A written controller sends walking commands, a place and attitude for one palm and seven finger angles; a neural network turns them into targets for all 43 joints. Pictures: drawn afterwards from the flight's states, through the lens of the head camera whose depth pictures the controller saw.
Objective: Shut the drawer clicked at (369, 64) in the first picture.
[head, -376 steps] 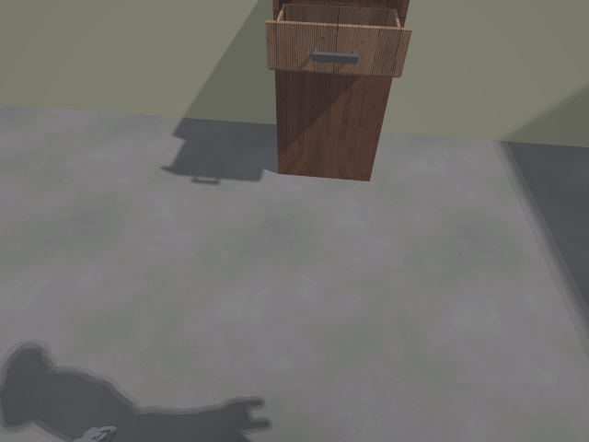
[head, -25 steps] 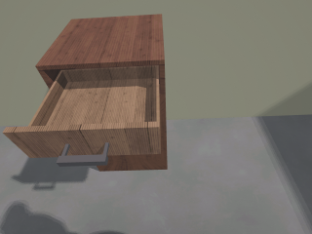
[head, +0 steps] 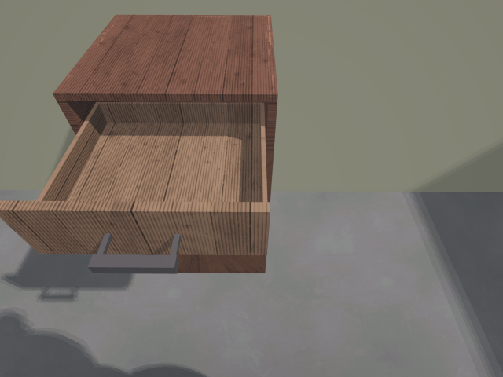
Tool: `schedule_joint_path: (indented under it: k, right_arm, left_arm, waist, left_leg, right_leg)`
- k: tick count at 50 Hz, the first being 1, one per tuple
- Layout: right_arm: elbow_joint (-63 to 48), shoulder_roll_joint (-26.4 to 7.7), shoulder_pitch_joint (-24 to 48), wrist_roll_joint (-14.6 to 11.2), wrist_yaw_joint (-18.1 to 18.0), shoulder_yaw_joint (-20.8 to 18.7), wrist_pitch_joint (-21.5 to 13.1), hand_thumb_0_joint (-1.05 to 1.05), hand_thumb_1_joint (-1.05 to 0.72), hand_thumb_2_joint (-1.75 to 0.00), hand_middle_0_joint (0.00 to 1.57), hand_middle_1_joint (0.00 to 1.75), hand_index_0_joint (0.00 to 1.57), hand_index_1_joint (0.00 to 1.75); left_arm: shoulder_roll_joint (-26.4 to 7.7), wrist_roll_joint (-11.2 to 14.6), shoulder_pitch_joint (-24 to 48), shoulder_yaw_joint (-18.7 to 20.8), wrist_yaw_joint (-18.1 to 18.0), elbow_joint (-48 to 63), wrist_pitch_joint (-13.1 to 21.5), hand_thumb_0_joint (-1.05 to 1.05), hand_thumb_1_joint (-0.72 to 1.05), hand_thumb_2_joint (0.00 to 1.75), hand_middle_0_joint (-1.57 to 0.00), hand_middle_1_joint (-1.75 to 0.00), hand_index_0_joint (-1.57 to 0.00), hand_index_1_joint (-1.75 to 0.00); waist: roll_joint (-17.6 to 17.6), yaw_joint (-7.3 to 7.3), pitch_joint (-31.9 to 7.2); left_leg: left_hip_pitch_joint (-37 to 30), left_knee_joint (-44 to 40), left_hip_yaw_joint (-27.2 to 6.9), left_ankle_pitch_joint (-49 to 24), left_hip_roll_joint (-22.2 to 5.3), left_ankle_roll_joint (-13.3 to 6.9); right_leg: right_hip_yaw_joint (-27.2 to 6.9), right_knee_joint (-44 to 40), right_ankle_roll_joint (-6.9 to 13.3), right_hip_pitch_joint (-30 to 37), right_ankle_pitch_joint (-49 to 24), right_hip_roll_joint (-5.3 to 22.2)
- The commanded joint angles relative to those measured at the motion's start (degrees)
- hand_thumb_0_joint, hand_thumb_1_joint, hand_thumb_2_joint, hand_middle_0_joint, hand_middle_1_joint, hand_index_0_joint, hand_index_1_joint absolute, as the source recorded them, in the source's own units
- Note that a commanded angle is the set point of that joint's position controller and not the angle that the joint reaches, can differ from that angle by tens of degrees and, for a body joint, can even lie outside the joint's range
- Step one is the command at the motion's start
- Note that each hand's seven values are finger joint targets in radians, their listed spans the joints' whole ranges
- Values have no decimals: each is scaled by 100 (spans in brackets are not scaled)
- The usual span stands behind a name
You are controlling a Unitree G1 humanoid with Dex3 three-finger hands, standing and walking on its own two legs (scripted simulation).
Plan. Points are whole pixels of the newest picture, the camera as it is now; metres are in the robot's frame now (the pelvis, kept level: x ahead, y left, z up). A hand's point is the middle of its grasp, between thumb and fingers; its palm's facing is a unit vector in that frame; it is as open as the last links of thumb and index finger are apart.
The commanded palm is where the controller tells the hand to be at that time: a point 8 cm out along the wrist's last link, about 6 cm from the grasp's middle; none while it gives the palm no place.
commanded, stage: come to a stop and stand still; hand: left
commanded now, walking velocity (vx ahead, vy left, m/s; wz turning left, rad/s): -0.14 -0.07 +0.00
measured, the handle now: (138, 252) +0.30 +0.22 +0.02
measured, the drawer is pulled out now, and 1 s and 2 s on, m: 0.30 0.30 0.30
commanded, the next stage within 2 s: look again from close up in 1.26 s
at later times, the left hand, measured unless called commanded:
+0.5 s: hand out of the picture +0.03 +0.20 -0.16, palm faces -0.01 -0.97 -0.26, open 7.3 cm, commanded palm none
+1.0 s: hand out of the picture -0.05 +0.23 -0.17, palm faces -0.01 -0.98 -0.22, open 7.3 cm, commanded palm none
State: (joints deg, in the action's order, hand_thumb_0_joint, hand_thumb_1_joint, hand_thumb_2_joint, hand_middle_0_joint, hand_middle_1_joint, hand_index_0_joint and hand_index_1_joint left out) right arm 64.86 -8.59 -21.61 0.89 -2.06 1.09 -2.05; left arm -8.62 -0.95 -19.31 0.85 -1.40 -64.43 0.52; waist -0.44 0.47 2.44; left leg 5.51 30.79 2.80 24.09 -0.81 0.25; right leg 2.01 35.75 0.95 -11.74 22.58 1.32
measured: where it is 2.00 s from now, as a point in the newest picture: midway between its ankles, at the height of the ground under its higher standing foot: outside the picture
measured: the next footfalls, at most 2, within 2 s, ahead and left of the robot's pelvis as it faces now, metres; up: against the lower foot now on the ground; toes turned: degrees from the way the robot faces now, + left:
none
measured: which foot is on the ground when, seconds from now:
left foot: down 0.00-1.00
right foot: down 0.00-1.00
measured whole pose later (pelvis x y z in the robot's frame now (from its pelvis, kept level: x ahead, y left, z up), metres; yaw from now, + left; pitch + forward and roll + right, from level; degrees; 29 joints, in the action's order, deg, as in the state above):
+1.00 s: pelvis -0.05 +0.04 +0.01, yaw +0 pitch -1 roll +0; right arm 62.8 -10.0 -13.2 0.5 -0.7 0.2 -0.1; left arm -11.0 -0.8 -16.1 -1.1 -2.3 -60.9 -0.6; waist 0.4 0.3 3.9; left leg 8.6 27.5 4.8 18.0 1.9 -3.3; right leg 0.8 28.1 -3.0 -13.1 13.8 3.9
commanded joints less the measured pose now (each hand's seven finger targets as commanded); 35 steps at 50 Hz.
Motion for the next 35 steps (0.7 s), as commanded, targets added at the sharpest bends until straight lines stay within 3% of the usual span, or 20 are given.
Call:
schedule_joint_path:
  k: [1,3,7,9,13,14,15,16,17,19,20,22,23,24,27,35]
  right_arm:
    - [-193,-528,-252,-44,-140,-97,-16,0,-90,-90,20,30,20,30]
    - [-197,-493,-211,-69,-135,-122,9,0,-90,-90,20,30,20,30]
    - [-214,-526,-149,-53,-140,-218,39,0,-90,-90,20,30,20,30]
    - [-259,-475,-59,-43,-137,-231,57,0,-90,-90,20,30,20,30]
    - [-296,-497,62,-34,-111,-213,76,0,-90,-90,20,30,20,30]
    - [-818,-975,544,73,-115,-299,100,0,-90,-90,20,30,20,30]
    - [-908,-1175,574,34,-65,-492,-21,0,-90,-90,20,30,20,30]
    - [-972,-1020,626,26,-42,-473,-12,0,-90,-90,20,30,20,30]
    - [-1034,-822,689,18,-29,-433,31,0,-90,-90,20,30,20,30]
    - [-1127,-660,743,16,36,-347,158,0,-90,-90,20,30,20,30]
    - [-1133,-667,795,22,61,-341,206,0,-90,-90,20,30,20,30]
    - [-1110,-754,823,26,84,-339,225,0,-90,-90,20,30,20,30]
    - [-1100,-793,832,34,97,-339,214,0,-90,-90,20,30,20,30]
    - [-1100,-807,806,43,119,-304,205,0,-90,-90,20,30,20,30]
    - [-1093,-983,979,36,120,-301,161,0,-90,-90,20,30,20,30]
    - [-942,-1034,977,17,128,-244,141,0,-90,-90,20,30,20,30]
  left_arm:
    - [-617,76,-503,119,-123,83,165,0,90,90,-20,-30,-20,-30]
    - [-713,102,-387,107,-147,102,156,0,90,90,-20,-30,-20,-30]
    - [-648,85,-97,138,-167,284,69,0,90,90,-20,-30,-20,-30]
    - [-597,75,-20,130,-166,345,36,0,90,90,-20,-30,-20,-30]
    - [-634,53,83,125,-159,425,40,0,90,90,-20,-30,-20,-30]
    - [-1340,40,171,60,-168,871,47,0,90,90,-20,-30,-20,-30]
    - [-1170,21,153,116,-137,915,44,0,90,90,-20,-30,-20,-30]
    - [-1159,34,231,120,-111,1004,66,0,90,90,-20,-30,-20,-30]
    - [-1049,54,218,93,-131,1035,93,0,90,90,-20,-30,-20,-30]
    - [-1122,40,288,43,-151,1065,90,0,90,90,-20,-30,-20,-30]
    - [-1182,41,371,47,-152,1073,84,0,90,90,-20,-30,-20,-30]
    - [-1222,36,683,47,-145,1160,51,0,90,90,-20,-30,-20,-30]
    - [-1216,30,764,37,-136,1188,39,0,90,90,-20,-30,-20,-30]
    - [-1154,17,748,-8,-137,1231,20,0,90,90,-20,-30,-20,-30]
    - [-1122,28,709,-9,-128,1181,-5,0,90,90,-20,-30,-20,-30]
    - [-1021,16,479,-68,-107,1044,-21,0,90,90,-20,-30,-20,-30]
  waist:
    - [137,46,29]
    - [242,-24,-227]
    - [10,-54,-234]
    - [-7,-47,-153]
    - [118,-40,-270]
    - [509,5,220]
    - [222,16,-125]
    - [10,-48,-671]
    - [260,-28,-898]
    - [795,-86,-632]
    - [805,-116,-425]
    - [399,-215,-20]
    - [154,-214,60]
    - [258,-173,25]
    - [-143,-96,43]
    - [-96,-48,-33]
  left_leg:
    - [375,-47,-172,-4475,-434,-145]
    - [278,-318,-137,-3942,-397,-67]
    - [-123,-558,-187,-4552,-544,-126]
    - [-159,-672,-222,-4447,-604,-154]
    - [-75,-784,-290,-3715,-582,-141]
    - [112,-866,-438,-3513,-368,-193]
    - [240,-395,-473,-3431,-538,-200]
    - [158,-202,-394,-3359,-446,-219]
    - [329,21,-353,-2687,-353,-189]
    - [806,101,-170,-1043,-130,-77]
    - [865,125,-185,-685,-90,-51]
    - [666,-45,-265,-911,-172,-72]
    - [639,-158,-309,-1067,-219,-90]
    - [587,-304,-314,-1262,-305,-128]
    - [771,-608,-520,-1307,-440,-188]
    - [709,-936,-599,-1232,-510,-262]
  right_leg:
    - [-307,-273,245,616,-4824,545]
    - [-302,-224,191,797,-5525,678]
    - [-218,-275,108,486,-4351,529]
    - [-238,-418,99,380,-3880,474]
    - [-334,-646,159,508,-3740,547]
    - [-313,-424,96,255,-3294,164]
    - [-492,-398,132,24,-2804,436]
    - [-653,-349,247,231,-3445,542]
    - [-767,-546,295,428,-3555,678]
    - [-1190,-979,406,424,-3055,1023]
    - [-1272,-1215,439,181,-2347,1102]
    - [-1061,-1392,358,-509,-1153,920]
    - [-905,-1343,276,-625,-948,778]
    - [-791,-1250,201,-535,-1043,636]
    - [-518,-1079,43,-399,-943,464]
    - [-359,-1095,-46,-223,-1067,438]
